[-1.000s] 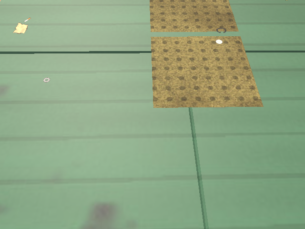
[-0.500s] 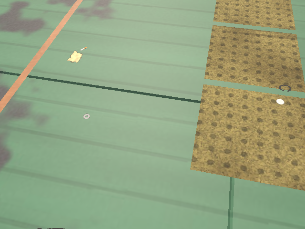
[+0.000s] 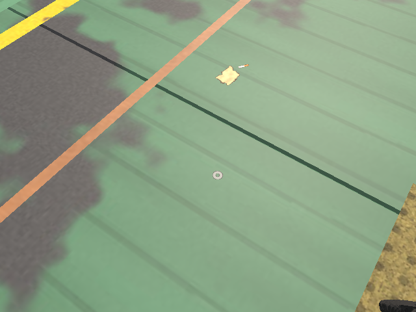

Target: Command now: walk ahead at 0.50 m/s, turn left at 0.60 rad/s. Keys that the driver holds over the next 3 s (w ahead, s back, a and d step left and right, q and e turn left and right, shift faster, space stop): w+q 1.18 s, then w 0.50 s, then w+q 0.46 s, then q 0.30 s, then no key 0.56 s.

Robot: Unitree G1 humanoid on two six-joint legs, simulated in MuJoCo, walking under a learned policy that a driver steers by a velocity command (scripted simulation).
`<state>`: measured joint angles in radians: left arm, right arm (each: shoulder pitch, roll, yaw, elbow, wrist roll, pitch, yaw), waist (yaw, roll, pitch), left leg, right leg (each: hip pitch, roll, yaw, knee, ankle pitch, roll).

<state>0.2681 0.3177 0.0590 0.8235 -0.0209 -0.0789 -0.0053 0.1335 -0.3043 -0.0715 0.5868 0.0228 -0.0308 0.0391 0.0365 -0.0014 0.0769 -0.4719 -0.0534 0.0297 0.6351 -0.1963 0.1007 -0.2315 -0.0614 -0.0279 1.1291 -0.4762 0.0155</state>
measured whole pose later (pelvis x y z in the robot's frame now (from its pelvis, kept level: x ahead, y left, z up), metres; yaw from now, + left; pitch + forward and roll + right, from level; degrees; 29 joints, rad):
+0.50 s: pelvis +0.29 -0.03 +0.01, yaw +17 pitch +1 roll -1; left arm 0.12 0.28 0.05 0.71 0.01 -0.10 -0.02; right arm 0.36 -0.31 -0.06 0.70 0.03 -0.02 -0.02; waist -0.03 0.03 0.01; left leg -0.35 -0.05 -0.13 1.14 -0.45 0.02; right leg -0.39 0.03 -0.02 0.54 -0.18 -0.02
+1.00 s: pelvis +0.51 +0.11 +0.00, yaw +36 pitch +1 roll -1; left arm 0.27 0.32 0.06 0.81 -0.02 -0.08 -0.01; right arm 0.14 -0.31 -0.07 0.59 0.02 -0.03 0.04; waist 0.04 -0.01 0.08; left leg -0.46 -0.06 0.02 0.62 -0.19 0.10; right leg -0.25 -0.06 -0.03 1.14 -0.48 0.02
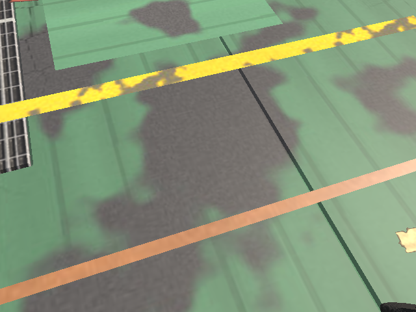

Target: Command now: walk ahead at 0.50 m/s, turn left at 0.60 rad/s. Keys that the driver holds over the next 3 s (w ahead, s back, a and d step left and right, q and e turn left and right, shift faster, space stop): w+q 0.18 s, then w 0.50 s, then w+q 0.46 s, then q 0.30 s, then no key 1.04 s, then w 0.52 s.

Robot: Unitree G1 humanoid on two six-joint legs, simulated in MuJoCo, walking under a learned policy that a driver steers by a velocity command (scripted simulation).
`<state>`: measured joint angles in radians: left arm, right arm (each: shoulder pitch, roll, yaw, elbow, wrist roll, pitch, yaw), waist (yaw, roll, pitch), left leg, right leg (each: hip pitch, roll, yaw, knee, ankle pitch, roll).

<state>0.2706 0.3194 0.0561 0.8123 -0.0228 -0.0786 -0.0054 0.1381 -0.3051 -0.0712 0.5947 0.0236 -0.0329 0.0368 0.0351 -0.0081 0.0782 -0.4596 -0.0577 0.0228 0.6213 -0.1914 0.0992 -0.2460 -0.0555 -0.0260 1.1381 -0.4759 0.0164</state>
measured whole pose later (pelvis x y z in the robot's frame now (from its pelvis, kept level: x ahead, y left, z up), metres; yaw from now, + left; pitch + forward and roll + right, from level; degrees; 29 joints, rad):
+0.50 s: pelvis +0.30 -0.04 +0.01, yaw +11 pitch +1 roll -1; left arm 0.14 0.28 0.04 0.72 0.00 -0.10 -0.04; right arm 0.36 -0.29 -0.05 0.75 0.03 -0.04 -0.01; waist -0.03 0.02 0.02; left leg -0.31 -0.06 -0.13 1.12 -0.45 0.03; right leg -0.39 0.04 -0.02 0.54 -0.18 -0.04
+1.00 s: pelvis +0.56 +0.07 +0.00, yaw +19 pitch +2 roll -1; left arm 0.32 0.31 0.04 0.83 -0.01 -0.07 0.00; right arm 0.11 -0.29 -0.05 0.65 0.02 -0.06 0.04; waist 0.04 -0.01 0.04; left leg -0.45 -0.06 0.00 0.57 -0.16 0.08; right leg -0.22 -0.02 0.00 1.03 -0.45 0.01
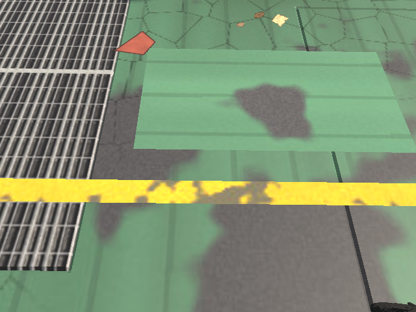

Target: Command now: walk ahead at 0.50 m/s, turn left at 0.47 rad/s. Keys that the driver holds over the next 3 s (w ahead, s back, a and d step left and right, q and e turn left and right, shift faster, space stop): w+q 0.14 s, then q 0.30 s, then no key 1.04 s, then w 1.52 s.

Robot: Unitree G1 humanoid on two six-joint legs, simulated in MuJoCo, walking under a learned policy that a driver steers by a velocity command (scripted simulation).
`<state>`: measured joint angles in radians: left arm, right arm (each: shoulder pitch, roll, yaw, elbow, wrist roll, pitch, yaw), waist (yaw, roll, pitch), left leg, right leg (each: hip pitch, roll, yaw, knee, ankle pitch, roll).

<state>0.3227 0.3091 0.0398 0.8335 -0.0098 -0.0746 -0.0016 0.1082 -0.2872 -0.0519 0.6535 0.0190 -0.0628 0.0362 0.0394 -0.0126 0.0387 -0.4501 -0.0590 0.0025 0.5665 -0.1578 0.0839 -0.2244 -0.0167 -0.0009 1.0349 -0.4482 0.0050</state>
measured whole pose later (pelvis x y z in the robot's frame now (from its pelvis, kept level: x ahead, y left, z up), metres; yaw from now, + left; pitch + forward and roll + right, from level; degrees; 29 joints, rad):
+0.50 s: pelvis +0.24 -0.02 +0.00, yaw +17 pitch +2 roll +0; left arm 0.05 0.25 0.03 0.66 0.02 -0.04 0.00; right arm 0.29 -0.32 -0.07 0.71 0.02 0.04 -0.04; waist -0.04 0.02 0.06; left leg -0.44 -0.08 -0.11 1.20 -0.55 -0.06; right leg -0.43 0.02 -0.01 0.51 -0.10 -0.02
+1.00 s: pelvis +0.29 +0.03 +0.01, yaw +21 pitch -1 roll -1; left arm 0.20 0.26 0.02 0.86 0.02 -0.01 0.00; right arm 0.19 -0.22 -0.01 0.74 -0.02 0.01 -0.01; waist 0.03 -0.01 0.02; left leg -0.21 -0.02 -0.04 0.52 -0.29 0.02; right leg -0.25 -0.04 -0.03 0.47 -0.19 0.04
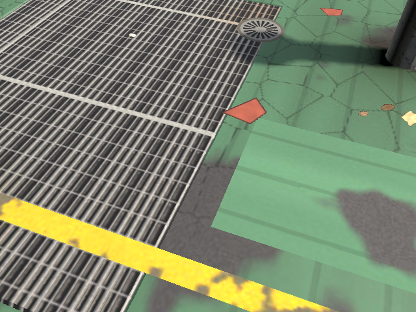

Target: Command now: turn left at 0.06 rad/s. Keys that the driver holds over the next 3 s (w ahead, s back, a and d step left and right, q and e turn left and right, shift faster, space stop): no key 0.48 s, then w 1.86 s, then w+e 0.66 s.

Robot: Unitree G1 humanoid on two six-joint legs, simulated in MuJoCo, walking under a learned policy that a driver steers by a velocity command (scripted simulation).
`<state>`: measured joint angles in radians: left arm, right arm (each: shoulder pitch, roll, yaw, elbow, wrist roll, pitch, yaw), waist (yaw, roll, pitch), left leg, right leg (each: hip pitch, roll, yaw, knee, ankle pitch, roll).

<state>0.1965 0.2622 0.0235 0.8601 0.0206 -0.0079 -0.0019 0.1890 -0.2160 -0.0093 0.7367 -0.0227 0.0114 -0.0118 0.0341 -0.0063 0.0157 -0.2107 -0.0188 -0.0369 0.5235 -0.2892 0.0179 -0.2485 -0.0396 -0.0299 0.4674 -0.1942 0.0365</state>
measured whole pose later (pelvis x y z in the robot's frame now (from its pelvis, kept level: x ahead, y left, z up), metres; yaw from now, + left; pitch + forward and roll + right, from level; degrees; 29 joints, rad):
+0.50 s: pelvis +0.03 +0.00 +0.00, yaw +0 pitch -2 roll +0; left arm 0.16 0.25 0.03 1.02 0.00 0.01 0.04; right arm 0.22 -0.23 -0.03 0.95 0.00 0.00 -0.03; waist 0.02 -0.01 0.03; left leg -0.14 -0.03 -0.03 0.47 -0.30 0.02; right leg -0.20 -0.05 -0.02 0.46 -0.23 0.04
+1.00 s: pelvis +0.16 -0.06 +0.01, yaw -1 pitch +1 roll +1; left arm 0.42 0.20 0.02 1.08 0.00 -0.09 -0.01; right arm 0.13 -0.28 -0.07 0.93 0.02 -0.08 0.01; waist 0.06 0.03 0.00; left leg -0.60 0.09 0.00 0.94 -0.14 0.03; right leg 0.00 0.03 -0.04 0.24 -0.25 -0.06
